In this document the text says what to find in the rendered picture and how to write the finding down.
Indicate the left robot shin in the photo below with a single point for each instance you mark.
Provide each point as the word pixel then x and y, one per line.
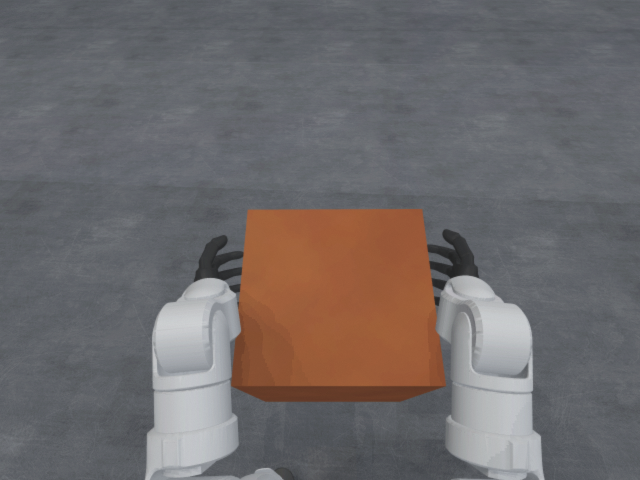
pixel 267 470

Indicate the robot left forearm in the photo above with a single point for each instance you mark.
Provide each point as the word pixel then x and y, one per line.
pixel 191 366

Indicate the robot left hand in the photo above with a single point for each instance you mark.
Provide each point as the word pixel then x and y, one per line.
pixel 209 262

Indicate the robot right hand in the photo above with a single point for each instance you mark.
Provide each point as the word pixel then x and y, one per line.
pixel 462 259

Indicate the carton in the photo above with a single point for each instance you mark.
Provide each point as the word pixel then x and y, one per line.
pixel 336 305

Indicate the robot right forearm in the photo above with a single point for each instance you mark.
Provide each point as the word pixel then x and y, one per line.
pixel 490 426

